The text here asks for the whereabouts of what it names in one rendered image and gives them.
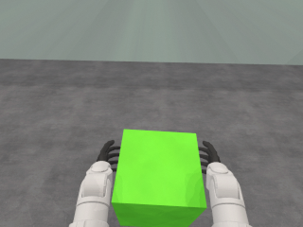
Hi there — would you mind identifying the carton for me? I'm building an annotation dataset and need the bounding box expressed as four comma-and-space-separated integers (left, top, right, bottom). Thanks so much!
111, 129, 207, 227

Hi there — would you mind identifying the left robot hand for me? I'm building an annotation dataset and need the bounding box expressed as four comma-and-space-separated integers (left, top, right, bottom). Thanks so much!
97, 140, 121, 172

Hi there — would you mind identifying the right robot hand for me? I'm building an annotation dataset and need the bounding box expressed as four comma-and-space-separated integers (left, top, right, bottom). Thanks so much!
198, 141, 221, 174

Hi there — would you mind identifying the left robot forearm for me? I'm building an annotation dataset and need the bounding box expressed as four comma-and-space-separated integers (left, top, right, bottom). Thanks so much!
69, 161, 113, 227

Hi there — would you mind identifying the right robot forearm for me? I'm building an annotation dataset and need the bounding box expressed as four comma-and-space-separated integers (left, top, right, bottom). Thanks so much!
205, 162, 252, 227

